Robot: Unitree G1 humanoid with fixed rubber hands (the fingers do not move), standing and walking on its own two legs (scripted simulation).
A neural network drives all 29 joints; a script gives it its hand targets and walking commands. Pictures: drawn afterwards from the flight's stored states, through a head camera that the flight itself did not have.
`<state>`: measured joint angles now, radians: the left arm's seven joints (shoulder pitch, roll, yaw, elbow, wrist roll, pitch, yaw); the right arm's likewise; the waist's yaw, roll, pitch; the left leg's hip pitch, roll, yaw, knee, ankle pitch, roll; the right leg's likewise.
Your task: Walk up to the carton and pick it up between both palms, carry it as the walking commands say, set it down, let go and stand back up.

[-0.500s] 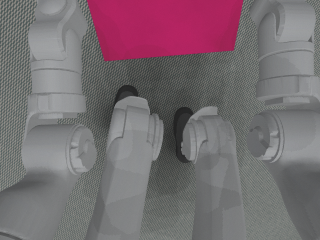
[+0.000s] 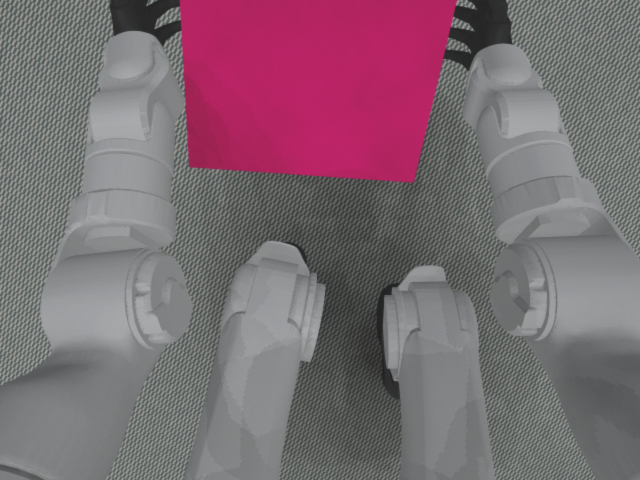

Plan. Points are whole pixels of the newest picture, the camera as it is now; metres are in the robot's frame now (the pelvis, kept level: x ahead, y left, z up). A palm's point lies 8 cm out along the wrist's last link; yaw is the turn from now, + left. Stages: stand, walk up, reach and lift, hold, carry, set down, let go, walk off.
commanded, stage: set down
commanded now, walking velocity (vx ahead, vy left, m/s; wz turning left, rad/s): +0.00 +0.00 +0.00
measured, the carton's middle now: (308, 56) +0.54 +0.13 -0.25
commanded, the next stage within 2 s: none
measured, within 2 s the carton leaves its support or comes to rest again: rests again in 1.36 s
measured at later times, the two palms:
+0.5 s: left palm (137, 56) +0.48 +0.30 -0.18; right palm (459, 20) +0.58 -0.03 -0.18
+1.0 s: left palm (165, 59) +0.49 +0.28 -0.19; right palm (487, 12) +0.60 -0.06 -0.18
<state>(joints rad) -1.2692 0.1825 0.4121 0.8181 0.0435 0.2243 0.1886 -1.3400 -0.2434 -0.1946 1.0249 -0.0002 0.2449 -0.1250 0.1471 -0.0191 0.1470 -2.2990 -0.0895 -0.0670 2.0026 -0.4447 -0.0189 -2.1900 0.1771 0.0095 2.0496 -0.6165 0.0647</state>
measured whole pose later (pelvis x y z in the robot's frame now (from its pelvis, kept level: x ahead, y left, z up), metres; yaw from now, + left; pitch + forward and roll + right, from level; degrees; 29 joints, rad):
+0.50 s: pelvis +0.01 +0.00 -0.02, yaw +1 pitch +44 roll +0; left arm -1.22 0.26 0.46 0.82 -0.03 0.21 0.03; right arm -1.48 -0.23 -0.13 1.04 0.01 0.19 -0.17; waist 0.17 -0.02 0.22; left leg -2.33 -0.01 0.01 2.08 -0.51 0.01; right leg -2.26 0.16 0.04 2.15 -0.65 0.05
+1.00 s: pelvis +0.01 -0.01 -0.03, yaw +0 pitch +40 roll +1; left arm -1.33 0.25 0.46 0.92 0.02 0.20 0.00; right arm -1.57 -0.35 -0.03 1.16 0.10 0.21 -0.13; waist 0.18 -0.09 0.29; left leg -2.31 0.04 0.01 2.12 -0.51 0.00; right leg -2.26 0.17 0.01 2.19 -0.63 0.03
